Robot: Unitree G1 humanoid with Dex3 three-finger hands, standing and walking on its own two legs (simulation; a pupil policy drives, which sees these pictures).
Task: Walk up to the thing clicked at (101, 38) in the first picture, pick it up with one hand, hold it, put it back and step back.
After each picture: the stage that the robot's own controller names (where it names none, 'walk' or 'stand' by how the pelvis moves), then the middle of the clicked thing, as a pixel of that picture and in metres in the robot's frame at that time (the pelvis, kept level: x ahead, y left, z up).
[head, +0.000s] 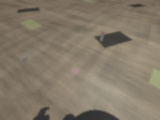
stand; (102, 36) +2.01 -0.31 -0.65
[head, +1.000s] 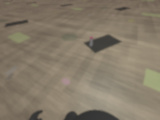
walk; (91, 41) +1.88 +0.10 -0.63
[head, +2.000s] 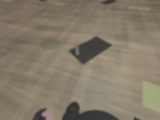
walk; (77, 49) +1.33 +0.35 -0.65
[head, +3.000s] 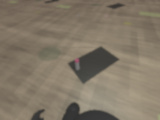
walk; (77, 64) +0.95 +0.27 -0.65
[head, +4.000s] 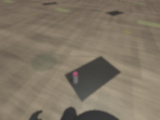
walk; (75, 77) +0.71 +0.20 -0.65
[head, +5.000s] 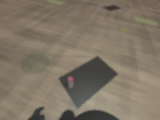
stand; (70, 82) +0.56 +0.20 -0.64
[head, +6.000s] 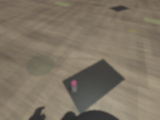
stand; (74, 86) +0.50 +0.16 -0.64
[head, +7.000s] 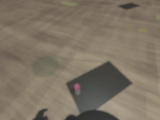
walk; (77, 89) +0.45 +0.15 -0.64
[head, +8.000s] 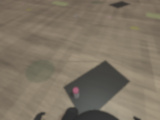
stand; (76, 93) +0.39 +0.15 -0.63
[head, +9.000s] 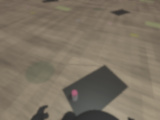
stand; (74, 95) +0.40 +0.14 -0.65
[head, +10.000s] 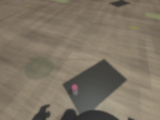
stand; (74, 90) +0.42 +0.14 -0.65
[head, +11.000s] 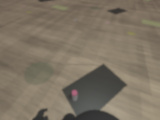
stand; (74, 95) +0.40 +0.14 -0.66
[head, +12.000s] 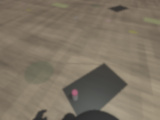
stand; (75, 95) +0.39 +0.14 -0.66
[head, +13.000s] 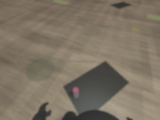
go down; (75, 92) +0.40 +0.13 -0.65
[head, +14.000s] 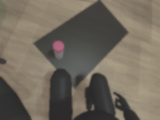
go down; (58, 51) +0.47 +0.22 -0.25
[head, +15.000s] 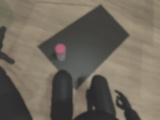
close in; (61, 54) +0.46 +0.22 -0.26
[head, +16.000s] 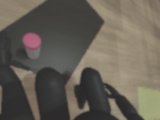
close in; (33, 49) +0.43 +0.28 -0.16
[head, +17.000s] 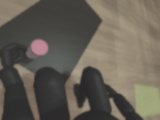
lift; (35, 51) +0.41 +0.26 -0.16
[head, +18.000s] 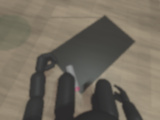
close; (72, 78) +0.32 +0.14 -0.37
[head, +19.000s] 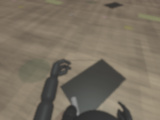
close; (75, 108) +0.25 +0.09 -0.68
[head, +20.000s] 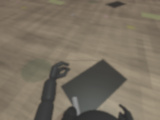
hold; (76, 107) +0.24 +0.10 -0.70
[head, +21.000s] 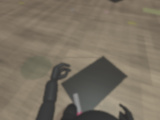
stand; (77, 104) +0.25 +0.09 -0.69
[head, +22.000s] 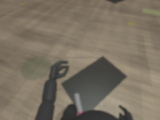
stand; (78, 103) +0.26 +0.07 -0.70
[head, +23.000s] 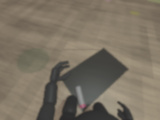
stand; (80, 96) +0.29 +0.05 -0.64
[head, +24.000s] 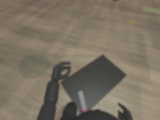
stand; (82, 101) +0.28 +0.01 -0.68
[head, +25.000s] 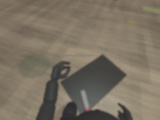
stand; (85, 100) +0.29 -0.02 -0.68
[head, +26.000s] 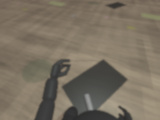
stand; (89, 104) +0.31 -0.06 -0.70
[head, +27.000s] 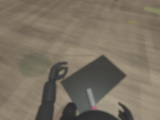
stand; (91, 98) +0.32 -0.11 -0.69
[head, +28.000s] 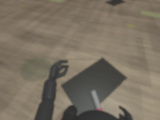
stand; (96, 100) +0.35 -0.16 -0.70
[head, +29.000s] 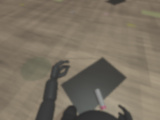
stand; (100, 98) +0.37 -0.22 -0.70
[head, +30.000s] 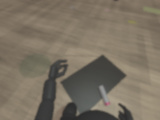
stand; (104, 95) +0.39 -0.29 -0.69
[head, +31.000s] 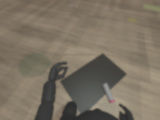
stand; (108, 92) +0.42 -0.34 -0.68
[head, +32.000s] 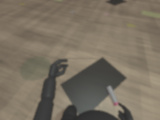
stand; (112, 95) +0.43 -0.41 -0.69
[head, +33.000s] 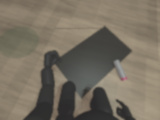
crouch; (120, 70) +0.52 -0.44 -0.51
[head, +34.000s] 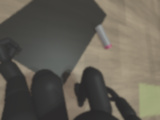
lower; (103, 37) +0.69 -0.35 -0.26
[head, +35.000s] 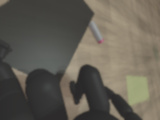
lower; (96, 32) +0.77 -0.36 -0.25
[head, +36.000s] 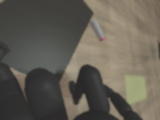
lower; (98, 30) +0.82 -0.39 -0.25
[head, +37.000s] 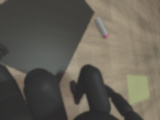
lower; (101, 28) +0.86 -0.44 -0.25
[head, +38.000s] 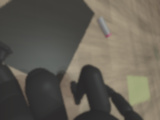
lower; (104, 27) +0.90 -0.48 -0.25
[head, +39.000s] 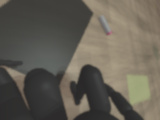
withdraw; (105, 25) +0.94 -0.52 -0.24
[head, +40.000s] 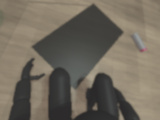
stand; (139, 42) +0.91 -0.66 -0.30
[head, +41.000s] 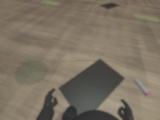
stand; (141, 86) +0.64 -0.90 -0.67
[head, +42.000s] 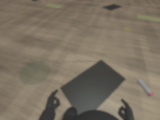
stand; (145, 87) +0.66 -0.91 -0.69
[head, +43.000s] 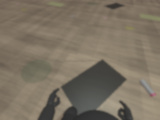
stand; (147, 87) +0.66 -0.93 -0.70
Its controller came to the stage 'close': yes
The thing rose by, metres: 0.00
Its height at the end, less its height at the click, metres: -0.09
